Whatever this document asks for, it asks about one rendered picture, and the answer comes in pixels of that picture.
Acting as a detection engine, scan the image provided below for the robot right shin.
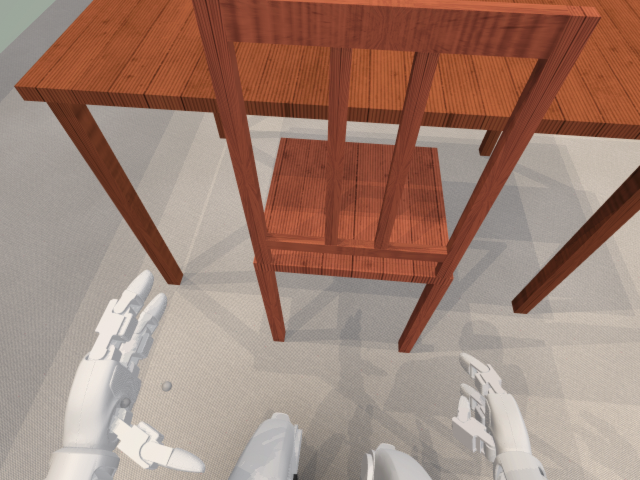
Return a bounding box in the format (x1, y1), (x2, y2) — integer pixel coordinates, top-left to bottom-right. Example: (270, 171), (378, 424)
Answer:
(375, 443), (395, 453)

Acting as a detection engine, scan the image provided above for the right robot thigh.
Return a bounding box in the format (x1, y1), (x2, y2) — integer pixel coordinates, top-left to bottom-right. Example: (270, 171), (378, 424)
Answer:
(360, 448), (432, 480)

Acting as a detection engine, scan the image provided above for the chair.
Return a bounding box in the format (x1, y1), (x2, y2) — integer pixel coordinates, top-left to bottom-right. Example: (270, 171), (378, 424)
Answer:
(192, 0), (601, 353)

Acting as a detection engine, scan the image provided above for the left robot hand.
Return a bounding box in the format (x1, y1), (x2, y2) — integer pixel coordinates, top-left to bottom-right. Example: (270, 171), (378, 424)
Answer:
(62, 270), (205, 473)

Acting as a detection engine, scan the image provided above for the left robot forearm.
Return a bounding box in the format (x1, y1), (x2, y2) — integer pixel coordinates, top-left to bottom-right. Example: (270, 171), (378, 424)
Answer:
(44, 447), (120, 480)

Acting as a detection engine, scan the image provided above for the table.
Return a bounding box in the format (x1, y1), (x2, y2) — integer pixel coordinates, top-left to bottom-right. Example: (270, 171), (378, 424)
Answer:
(14, 0), (640, 314)

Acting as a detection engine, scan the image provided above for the right robot hand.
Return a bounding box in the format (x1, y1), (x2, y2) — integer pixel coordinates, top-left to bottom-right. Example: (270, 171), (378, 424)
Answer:
(452, 353), (532, 464)

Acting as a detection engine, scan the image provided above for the right robot forearm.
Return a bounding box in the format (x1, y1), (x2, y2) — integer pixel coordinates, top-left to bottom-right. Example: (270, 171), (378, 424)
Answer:
(493, 451), (548, 480)

